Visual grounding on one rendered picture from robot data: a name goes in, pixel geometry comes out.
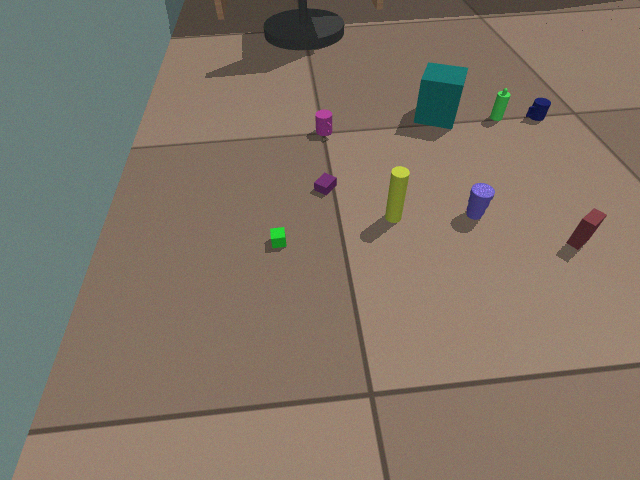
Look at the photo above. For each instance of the office chair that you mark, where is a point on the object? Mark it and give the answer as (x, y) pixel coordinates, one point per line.
(304, 29)

